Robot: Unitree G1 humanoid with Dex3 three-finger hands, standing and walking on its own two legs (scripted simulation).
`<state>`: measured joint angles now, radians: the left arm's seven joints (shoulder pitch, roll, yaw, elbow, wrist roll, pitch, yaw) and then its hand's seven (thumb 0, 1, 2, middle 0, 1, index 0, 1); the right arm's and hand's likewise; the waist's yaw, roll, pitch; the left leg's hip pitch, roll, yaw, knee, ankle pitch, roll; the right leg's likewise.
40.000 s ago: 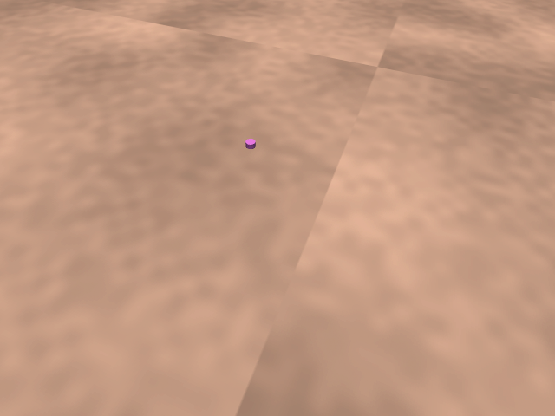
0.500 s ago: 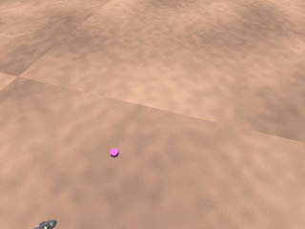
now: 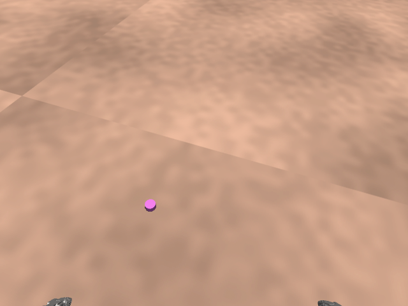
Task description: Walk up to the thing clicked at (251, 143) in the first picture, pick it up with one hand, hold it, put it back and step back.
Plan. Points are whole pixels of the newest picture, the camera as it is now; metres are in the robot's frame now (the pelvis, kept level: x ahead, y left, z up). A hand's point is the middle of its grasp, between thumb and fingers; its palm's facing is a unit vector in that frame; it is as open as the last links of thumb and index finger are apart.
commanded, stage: stand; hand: left
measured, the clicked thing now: (150, 205) +0.71 +0.25 -0.76
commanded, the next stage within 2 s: walk up in 0.94 s
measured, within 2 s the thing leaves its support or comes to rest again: neither
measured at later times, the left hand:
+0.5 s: hand out of the picture +0.06 +0.24 -0.15, palm faces -0.03 -0.94 -0.35, open 7.4 cm
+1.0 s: hand out of the picture +0.08 +0.23 -0.15, palm faces -0.03 -0.94 -0.33, open 7.4 cm
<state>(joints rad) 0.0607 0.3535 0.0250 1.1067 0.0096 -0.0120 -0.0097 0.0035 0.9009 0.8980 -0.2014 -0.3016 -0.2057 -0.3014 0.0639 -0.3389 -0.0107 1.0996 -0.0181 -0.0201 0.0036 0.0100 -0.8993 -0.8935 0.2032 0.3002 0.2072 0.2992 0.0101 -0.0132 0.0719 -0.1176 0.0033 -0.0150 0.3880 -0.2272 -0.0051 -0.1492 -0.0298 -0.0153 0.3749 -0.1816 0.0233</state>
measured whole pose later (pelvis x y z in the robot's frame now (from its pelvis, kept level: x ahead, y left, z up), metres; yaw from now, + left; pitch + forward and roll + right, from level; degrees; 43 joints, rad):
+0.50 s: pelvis -0.01 -0.01 +0.00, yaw +0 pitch -3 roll +0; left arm 0.11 0.35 -0.01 1.15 0.01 -0.02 -0.01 0.00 0.90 0.90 -0.20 -0.30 -0.21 -0.30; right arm 0.10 -0.35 0.00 1.14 -0.02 -0.01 0.01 0.01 -0.90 -0.89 0.20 0.30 0.21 0.30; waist 0.00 0.01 0.07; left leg -0.09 0.01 -0.02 0.31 -0.18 -0.02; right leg -0.14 -0.02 -0.02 0.33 -0.15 0.01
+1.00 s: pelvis +0.00 -0.02 +0.00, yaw +0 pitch -2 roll +0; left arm 0.12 0.35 0.03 1.11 0.03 -0.02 -0.03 0.00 0.90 0.90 -0.20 -0.30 -0.21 -0.30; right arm 0.16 -0.36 -0.02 1.11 -0.03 -0.02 0.03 0.01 -0.90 -0.89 0.20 0.30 0.21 0.30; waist 0.00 0.01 0.04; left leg -0.13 0.03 -0.02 0.42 -0.35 0.01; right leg -0.15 0.00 -0.02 0.39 -0.27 -0.02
